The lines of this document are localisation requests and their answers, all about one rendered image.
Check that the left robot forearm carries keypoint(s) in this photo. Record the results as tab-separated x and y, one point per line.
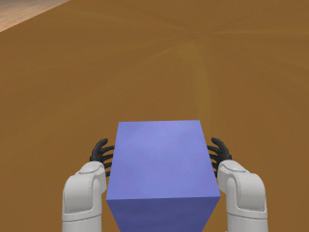
81	202

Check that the left robot hand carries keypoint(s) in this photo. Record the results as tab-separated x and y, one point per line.
97	154

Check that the right robot forearm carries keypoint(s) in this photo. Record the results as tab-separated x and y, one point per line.
246	201

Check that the carton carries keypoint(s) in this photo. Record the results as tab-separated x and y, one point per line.
161	177

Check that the right robot hand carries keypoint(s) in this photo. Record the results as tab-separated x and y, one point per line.
222	154

